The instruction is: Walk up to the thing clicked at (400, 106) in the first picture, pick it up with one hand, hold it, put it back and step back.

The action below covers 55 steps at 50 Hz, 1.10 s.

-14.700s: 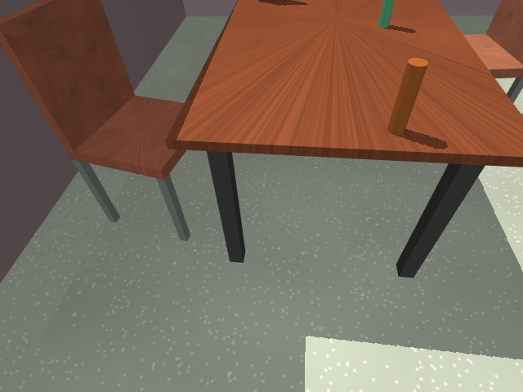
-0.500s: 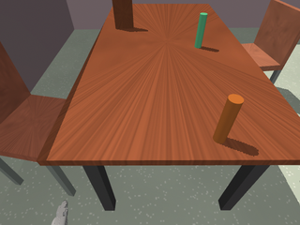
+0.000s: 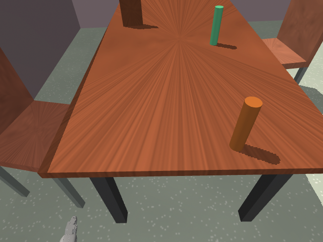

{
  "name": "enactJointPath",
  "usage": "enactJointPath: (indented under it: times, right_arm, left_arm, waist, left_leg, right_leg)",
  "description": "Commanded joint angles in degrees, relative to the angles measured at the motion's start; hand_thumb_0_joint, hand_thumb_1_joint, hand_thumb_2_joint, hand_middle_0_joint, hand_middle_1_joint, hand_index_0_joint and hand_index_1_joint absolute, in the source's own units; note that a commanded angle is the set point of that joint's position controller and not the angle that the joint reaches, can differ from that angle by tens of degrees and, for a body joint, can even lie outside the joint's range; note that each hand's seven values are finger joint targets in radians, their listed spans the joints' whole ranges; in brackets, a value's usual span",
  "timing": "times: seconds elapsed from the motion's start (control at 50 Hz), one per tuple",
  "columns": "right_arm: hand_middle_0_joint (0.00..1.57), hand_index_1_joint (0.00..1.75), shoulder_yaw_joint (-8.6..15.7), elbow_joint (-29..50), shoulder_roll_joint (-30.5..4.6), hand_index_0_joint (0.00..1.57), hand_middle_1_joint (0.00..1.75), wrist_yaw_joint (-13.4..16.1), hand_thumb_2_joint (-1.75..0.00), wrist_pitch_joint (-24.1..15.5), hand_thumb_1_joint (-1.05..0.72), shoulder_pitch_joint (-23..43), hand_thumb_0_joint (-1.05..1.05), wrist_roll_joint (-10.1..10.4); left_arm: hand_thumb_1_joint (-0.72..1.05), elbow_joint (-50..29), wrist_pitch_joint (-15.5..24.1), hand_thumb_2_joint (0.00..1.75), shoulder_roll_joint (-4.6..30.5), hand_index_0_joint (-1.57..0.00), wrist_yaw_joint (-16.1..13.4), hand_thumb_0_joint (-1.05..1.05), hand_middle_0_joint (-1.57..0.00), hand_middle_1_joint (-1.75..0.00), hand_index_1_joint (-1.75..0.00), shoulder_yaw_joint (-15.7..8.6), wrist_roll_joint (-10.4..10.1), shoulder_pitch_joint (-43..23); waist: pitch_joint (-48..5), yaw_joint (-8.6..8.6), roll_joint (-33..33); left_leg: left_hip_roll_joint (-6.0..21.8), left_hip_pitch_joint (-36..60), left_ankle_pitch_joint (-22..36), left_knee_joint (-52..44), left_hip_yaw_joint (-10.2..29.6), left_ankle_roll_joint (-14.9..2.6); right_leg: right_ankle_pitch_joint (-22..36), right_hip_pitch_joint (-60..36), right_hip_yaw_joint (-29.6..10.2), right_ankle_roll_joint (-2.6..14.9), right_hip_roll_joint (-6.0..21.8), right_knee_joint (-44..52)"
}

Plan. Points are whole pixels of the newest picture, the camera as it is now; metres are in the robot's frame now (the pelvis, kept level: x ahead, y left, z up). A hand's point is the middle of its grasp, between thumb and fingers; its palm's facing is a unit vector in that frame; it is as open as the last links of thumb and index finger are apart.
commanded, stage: go down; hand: right
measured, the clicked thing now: (243, 126) +0.43 -0.20 +0.06
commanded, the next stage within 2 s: approach in 1.90 s
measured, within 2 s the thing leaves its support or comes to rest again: neither
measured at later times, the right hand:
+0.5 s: hand out of the picture +0.33 -0.38 +0.15, palm faces +0.17 +0.99 +0.00, open 17.5 cm
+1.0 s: hand out of the picture +0.34 -0.39 +0.15, palm faces +0.17 +0.99 +0.02, open 17.4 cm
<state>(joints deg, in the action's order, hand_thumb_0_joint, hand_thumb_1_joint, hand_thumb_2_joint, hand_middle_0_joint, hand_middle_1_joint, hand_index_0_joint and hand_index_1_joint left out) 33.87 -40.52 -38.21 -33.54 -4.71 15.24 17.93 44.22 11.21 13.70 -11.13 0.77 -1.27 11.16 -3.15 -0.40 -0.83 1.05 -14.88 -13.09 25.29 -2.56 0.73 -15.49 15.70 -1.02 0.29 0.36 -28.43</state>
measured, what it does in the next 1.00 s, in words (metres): stands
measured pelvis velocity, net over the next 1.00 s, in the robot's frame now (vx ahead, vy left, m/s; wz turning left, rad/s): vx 0.00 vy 0.00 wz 0.01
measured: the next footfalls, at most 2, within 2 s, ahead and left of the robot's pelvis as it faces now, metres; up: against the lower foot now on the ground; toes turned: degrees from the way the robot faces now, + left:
none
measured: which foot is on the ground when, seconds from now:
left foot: down 0.00-1.00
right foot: down 0.00-1.00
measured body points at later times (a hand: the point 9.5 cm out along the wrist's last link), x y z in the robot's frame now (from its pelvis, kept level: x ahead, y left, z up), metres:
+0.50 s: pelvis +0.00 +0.00 -0.01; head +0.03 -0.01 +0.44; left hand +0.15 +0.27 -0.09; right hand +0.31 -0.43 +0.15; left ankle +0.00 +0.13 -0.74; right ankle -0.01 -0.11 -0.74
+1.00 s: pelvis +0.00 +0.00 -0.01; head +0.03 -0.02 +0.44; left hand +0.15 +0.26 -0.08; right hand +0.33 -0.44 +0.15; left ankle +0.00 +0.13 -0.74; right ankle -0.01 -0.11 -0.74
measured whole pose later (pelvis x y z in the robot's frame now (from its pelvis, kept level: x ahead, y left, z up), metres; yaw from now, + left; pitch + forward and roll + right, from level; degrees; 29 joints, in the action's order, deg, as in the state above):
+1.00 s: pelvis +0.00 +0.00 -0.01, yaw +0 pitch +8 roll +2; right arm 37.4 -57.0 -47.7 -38.0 -5.2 29.2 15.4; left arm 40.3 13.6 14.5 -13.5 3.3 0.0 11.5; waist -5.2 2.4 0.2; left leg 0.4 -23.4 -14.9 30.4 -2.7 0.8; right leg -18.4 25.0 -1.3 0.4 1.1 -35.4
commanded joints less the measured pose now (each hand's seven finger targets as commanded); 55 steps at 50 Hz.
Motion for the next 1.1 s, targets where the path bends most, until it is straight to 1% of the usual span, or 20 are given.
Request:
enactJointPath:
  times: [0.0,0.04,0.06,0.18,0.28,0.32,0.4,0.42,0.58,0.66,0.68,0.74,0.76,0.82,0.9,0.92,0.94,0.98,1.0,1.08]
  right_arm:
    - [0.04,0.05,6.6,9.5,-23.0,0.05,0.05,-1.3,-0.06,-4.2,0.52,21.2,0.0,2.3]
    - [0.04,0.05,7.7,8.4,-25.1,0.05,0.05,-1.3,-0.06,-4.7,0.53,23.0,0.0,2.3]
    - [0.04,0.05,6.4,5.9,-24.1,0.05,0.05,-1.6,-0.06,-4.8,0.51,22.4,0.0,2.0]
    - [0.04,0.05,6.3,2.3,-27.8,0.05,0.05,-3.1,-0.05,-3.8,0.54,23.4,0.0,1.0]
    - [0.04,0.05,7.2,2.4,-30.1,0.05,0.05,-3.9,-0.05,-4.1,0.55,26.2,0.0,1.1]
    - [0.04,0.05,7.7,2.9,-30.8,0.05,0.05,-3.9,-0.06,-4.7,0.56,27.8,0.0,1.1]
    - [0.04,0.05,5.7,-1.3,-28.9,0.05,0.05,-4.4,-0.06,-4.7,0.54,27.1,0.0,0.8]
    - [0.04,0.05,5.7,-1.2,-29.1,0.04,0.05,-4.6,-0.06,-4.7,0.55,28.0,0.0,0.9]
    - [0.04,0.05,7.3,-1.5,-32.3,0.05,0.05,-4.7,-0.06,-4.5,0.55,28.0,0.0,0.6]
    - [0.05,0.05,7.8,-3.4,-32.6,0.05,0.05,-4.6,-0.06,-4.4,0.53,27.1,0.0,0.4]
    - [0.05,0.05,7.3,-3.7,-32.1,0.05,0.05,-4.8,-0.06,-4.5,0.53,26.9,0.0,0.4]
    - [0.05,0.05,7.4,-4.5,-32.2,0.05,0.05,-4.9,-0.06,-4.4,0.52,27.7,0.0,0.3]
    - [0.05,0.05,7.5,0.0,-34.2,0.05,0.05,-4.8,-0.06,-4.7,0.52,31.6,0.0,0.1]
    - [0.06,0.05,6.8,-3.9,-32.6,0.05,0.05,-4.9,-0.06,-4.4,0.5,30.1,0.0,0.0]
    - [0.05,0.05,7.7,-1.2,-35.0,0.05,0.05,-4.7,-0.06,-5.0,0.5,34.1,0.0,-0.4]
    - [0.05,0.05,7.7,-3.9,-35.0,0.05,0.05,-4.5,-0.06,-4.5,0.5,33.7,0.0,-0.4]
    - [0.05,0.05,7.8,-4.0,-35.1,0.05,0.05,-4.2,-0.07,-4.3,0.52,32.8,0.0,-0.4]
    - [0.05,0.05,6.6,-8.9,-33.7,0.05,0.05,-4.0,-0.06,-3.3,0.53,30.7,0.0,-1.2]
    - [0.05,0.05,6.7,-7.6,-34.4,0.05,0.05,-3.9,-0.05,-3.4,0.51,30.6,0.0,-1.6]
    - [0.05,0.05,6.1,-8.0,-34.4,0.05,0.05,-4.2,-0.06,-3.5,0.54,32.5,0.0,-2.0]
  left_arm:
    - [-0.56,-10.9,3.7,0.05,12.7,-0.06,-1.5,0.0,-0.06,-0.05,-0.05,-5.2,-0.1,-7.4]
    - [-0.55,-13.8,4.0,0.05,12.6,-0.06,-1.9,0.0,-0.06,-0.05,-0.05,-4.1,-0.3,-8.3]
    - [-0.56,-11.4,3.7,0.05,9.2,-0.06,-1.7,0.0,-0.06,-0.05,-0.05,-1.3,-0.4,-7.1]
    - [-0.56,-8.4,3.4,0.05,10.4,-0.05,-2.8,0.0,-0.05,-0.05,-0.05,-1.9,0.0,-3.1]
    - [-0.56,-8.7,3.9,0.06,10.9,-0.05,-2.9,0.0,-0.05,-0.05,-0.05,-2.0,0.3,-3.5]
    - [-0.56,-9.4,4.3,0.06,9.2,-0.05,-2.8,0.0,-0.05,-0.05,-0.06,-0.3,0.3,-4.9]
    - [-0.57,-7.9,4.6,0.07,10.8,-0.05,-3.6,0.0,-0.05,-0.05,-0.06,-1.8,0.4,-3.7]
    - [-0.56,-8.0,4.7,0.06,9.6,-0.05,-3.5,0.0,-0.05,-0.05,-0.06,-0.1,0.5,-3.7]
    - [-0.56,-9.7,4.9,0.06,12.3,-0.05,-3.7,0.0,-0.05,-0.05,-0.06,-3.0,0.6,-2.7]
    - [-0.57,-12.9,5.2,0.07,11.0,-0.05,-3.3,0.0,-0.05,-0.05,-0.06,-1.7,0.6,-3.4]
    - [-0.57,-8.3,4.6,0.07,9.4,-0.05,-3.2,0.0,-0.05,-0.05,-0.06,-1.0,0.7,-0.1]
    - [-0.57,-9.7,4.8,0.07,11.8,-0.05,-3.3,0.0,-0.05,-0.05,-0.06,-3.0,0.7,-2.9]
    - [-0.57,-7.9,4.7,0.07,11.1,-0.05,-3.2,0.0,-0.05,-0.05,-0.06,-2.2,0.8,-2.6]
    - [-0.56,-11.8,5.2,0.06,10.7,-0.05,-3.3,0.0,-0.05,-0.05,-0.06,-0.8,0.8,-6.3]
    - [-0.57,-10.5,5.1,0.06,10.3,-0.05,-3.5,0.0,-0.05,-0.05,-0.06,-1.0,0.9,-1.1]
    - [-0.56,-11.9,5.2,0.06,12.0,-0.05,-3.7,0.0,-0.05,-0.06,-0.06,-2.3,1.0,-0.6]
    - [-0.56,-10.0,5.0,0.06,11.9,-0.05,-3.6,0.0,-0.05,-0.05,-0.06,-2.4,1.0,0.2]
    - [-0.56,-12.4,5.3,0.06,11.3,-0.05,-3.5,0.0,-0.05,-0.05,-0.06,-1.5,1.0,-1.3]
    - [-0.56,-12.6,5.3,0.06,12.7,-0.05,-3.5,0.0,-0.05,-0.05,-0.06,-2.9,1.1,-1.5]
    - [-0.56,-12.1,5.5,0.06,9.3,-0.05,-2.7,0.0,-0.05,-0.05,-0.05,-0.3,1.0,-1.6]
  waist:
    - [-13.4,0.6,-3.9]
    - [-14.9,-0.1,-2.0]
    - [-13.7,-0.24,-3.1]
    - [-12.2,-0.11,-7.9]
    - [-14.5,0.79,-9.3]
    - [-15.7,0.54,-8.0]
    - [-14.4,2.22,-6.9]
    - [-14.9,2.2,-6.8]
    - [-16.9,1.95,-7.9]
    - [-17.2,1.79,-6.3]
    - [-16.8,1.37,-8.6]
    - [-17.9,2.01,-8.3]
    - [-18.7,1.46,-11.0]
    - [-17.5,1.8,-8.3]
    - [-21.3,2.46,-9.8]
    - [-20.6,3.81,-8.3]
    - [-19.2,2.6,-9.2]
    - [-16.2,3.28,-7.7]
    - [-16.1,3.01,-8.8]
    - [-14.5,2.56,-8.6]
  left_leg:
    - [-1.5,2.9,10.7,-0.8,-0.3,-1.5]
    - [-1.5,3.8,10.9,-0.4,-0.3,-1.34]
    - [-1.4,3.1,9.8,-0.3,0.0,-1.41]
    - [-0.8,1.4,8.4,-0.4,0.8,-1.7]
    - [-1.5,0.6,11.5,0.7,0.2,-2.08]
    - [-1.3,0.9,12.0,0.8,0.6,-1.82]
    - [-1.1,-0.6,11.7,0.9,1.0,-1.57]
    - [-1.3,-1.1,12.2,1.2,0.8,-1.62]
    - [-1.6,-1.5,13.6,2.3,0.2,-1.74]
    - [-1.8,-1.0,16.3,3.3,-0.1,-1.68]
    - [-1.7,-1.6,16.2,3.5,0.1,-1.87]
    - [-1.6,-2.3,16.1,3.7,0.4,-1.97]
    - [-1.7,-2.5,14.8,3.8,0.4,-2.15]
    - [-2.1,-3.2,13.0,3.8,0.0,-2.28]
    - [-1.6,-1.8,13.9,3.8,0.6,-1.99]
    - [-1.8,-2.2,14.2,3.8,0.4,-1.9]
    - [-1.7,-2.3,13.6,3.8,0.3,-1.94]
    - [-2.2,-4.8,11.8,3.6,-0.1,-2.24]
    - [-2.2,-4.8,11.3,3.8,-0.2,-2.41]
    - [-1.8,-4.2,9.7,3.5,0.3,-2.33]
  right_leg:
    - [14.3,-4.6,-1.7,0.76,0.2,2.8]
    - [14.0,-4.6,-1.8,0.94,0.1,2.6]
    - [12.9,-3.9,-1.6,1.02,-0.2,2.5]
    - [10.4,-1.2,-1.0,1.01,-0.8,2.8]
    - [15.5,-2.6,-1.4,0.45,-0.1,1.2]
    - [14.9,-2.3,-1.2,0.81,-0.4,0.5]
    - [13.1,-1.7,-1.0,1.3,-0.8,0.2]
    - [14.2,-2.2,-1.2,1.17,-0.6,-0.2]
    - [17.8,-2.9,-1.5,0.73,-0.4,-1.5]
    - [22.8,-2.3,-1.6,0.58,-0.1,-2.8]
    - [24.2,-2.4,-1.7,0.37,-0.1,-3.1]
    - [23.9,-2.6,-1.6,0.5,0.0,-3.4]
    - [23.4,-2.8,-1.8,0.34,0.2,-3.1]
    - [21.8,-1.8,-2.0,0.19,0.7,-3.3]
    - [19.1,-3.0,-1.3,0.69,-0.1,-3.6]
    - [19.8,-2.8,-1.5,0.6,0.0,-3.7]
    - [19.6,-1.8,-1.5,0.52,-0.1,-3.7]
    - [19.5,-1.0,-1.7,0.14,0.5,-3.3]
    - [19.6,-0.6,-1.8,0.0,0.6,-3.0]
    - [13.3,2.7,-1.3,0.43,0.2,-2.6]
